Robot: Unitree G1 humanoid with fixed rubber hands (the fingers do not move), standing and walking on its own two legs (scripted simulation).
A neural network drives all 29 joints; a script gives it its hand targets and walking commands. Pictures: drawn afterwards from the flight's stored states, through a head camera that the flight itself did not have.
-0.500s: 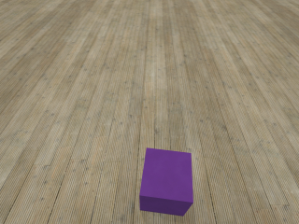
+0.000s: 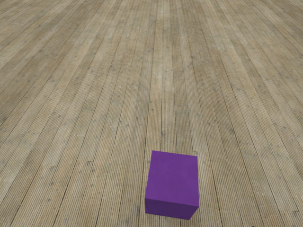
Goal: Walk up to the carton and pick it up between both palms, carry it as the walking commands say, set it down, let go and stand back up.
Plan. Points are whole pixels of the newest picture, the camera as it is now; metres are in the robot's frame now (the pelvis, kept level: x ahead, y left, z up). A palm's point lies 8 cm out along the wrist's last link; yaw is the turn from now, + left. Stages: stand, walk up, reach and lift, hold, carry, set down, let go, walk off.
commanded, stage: walk up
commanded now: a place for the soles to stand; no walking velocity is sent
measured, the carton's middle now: (170, 185) +0.48 -0.11 -0.63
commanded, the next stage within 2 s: reach and lift in 0.76 s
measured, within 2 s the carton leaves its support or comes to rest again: neither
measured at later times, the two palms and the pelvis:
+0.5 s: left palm out of the picture +0.06 +0.30 -0.11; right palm out of the picture +0.08 -0.31 -0.10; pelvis -0.02 -0.01 +0.01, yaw -1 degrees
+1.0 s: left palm (59, 224) +0.17 +0.26 -0.11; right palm out of the picture +0.12 -0.31 -0.10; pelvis -0.04 -0.01 -0.01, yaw -7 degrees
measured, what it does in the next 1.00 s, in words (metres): stands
